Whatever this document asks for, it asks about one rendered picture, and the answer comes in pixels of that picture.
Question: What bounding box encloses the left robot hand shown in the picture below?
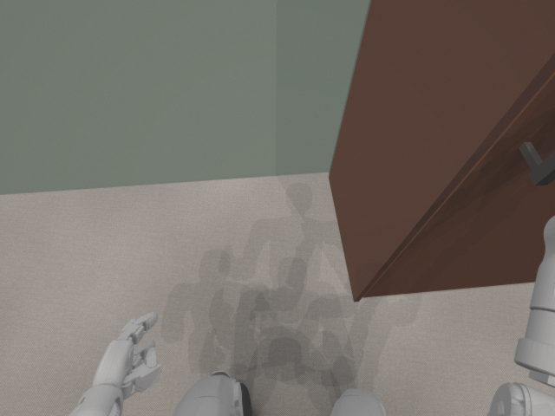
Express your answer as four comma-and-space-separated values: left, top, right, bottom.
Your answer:
92, 312, 161, 401

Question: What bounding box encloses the robot right forearm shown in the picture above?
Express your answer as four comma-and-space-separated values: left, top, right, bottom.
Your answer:
514, 216, 555, 388

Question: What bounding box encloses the robot left thigh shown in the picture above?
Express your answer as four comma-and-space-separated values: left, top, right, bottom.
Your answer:
173, 375, 243, 416

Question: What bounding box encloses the robot right upper arm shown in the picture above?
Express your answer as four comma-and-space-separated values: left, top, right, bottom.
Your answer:
487, 382, 555, 416

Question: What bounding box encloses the robot left forearm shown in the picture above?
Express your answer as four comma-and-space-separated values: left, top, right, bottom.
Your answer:
69, 385, 123, 416

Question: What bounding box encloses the wardrobe door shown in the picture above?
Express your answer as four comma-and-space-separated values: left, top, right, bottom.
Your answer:
363, 71, 555, 297

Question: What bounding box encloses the handle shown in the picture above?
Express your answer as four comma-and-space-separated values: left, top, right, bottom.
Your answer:
519, 142, 555, 185

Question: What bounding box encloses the robot thigh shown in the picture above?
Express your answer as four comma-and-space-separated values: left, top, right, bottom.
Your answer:
173, 375, 243, 416
330, 388, 386, 416

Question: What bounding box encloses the robot right thigh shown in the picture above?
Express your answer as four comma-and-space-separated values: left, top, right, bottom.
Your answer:
330, 388, 386, 416

